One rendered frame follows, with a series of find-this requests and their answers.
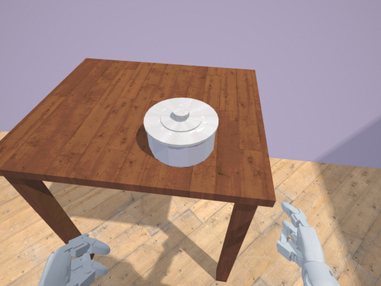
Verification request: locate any knob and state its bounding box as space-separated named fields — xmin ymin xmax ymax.
xmin=173 ymin=106 xmax=189 ymax=120

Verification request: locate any right robot hand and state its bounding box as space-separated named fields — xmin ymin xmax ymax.
xmin=277 ymin=202 xmax=326 ymax=267

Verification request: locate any lid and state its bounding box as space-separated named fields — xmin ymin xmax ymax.
xmin=143 ymin=98 xmax=218 ymax=147

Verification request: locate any table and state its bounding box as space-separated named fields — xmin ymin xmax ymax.
xmin=0 ymin=58 xmax=276 ymax=282

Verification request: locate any robot right forearm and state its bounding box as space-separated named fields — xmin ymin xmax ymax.
xmin=302 ymin=261 xmax=340 ymax=286

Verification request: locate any pot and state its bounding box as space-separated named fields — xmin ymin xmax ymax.
xmin=147 ymin=133 xmax=216 ymax=167

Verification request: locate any left robot hand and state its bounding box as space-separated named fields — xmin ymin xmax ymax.
xmin=38 ymin=233 xmax=110 ymax=286

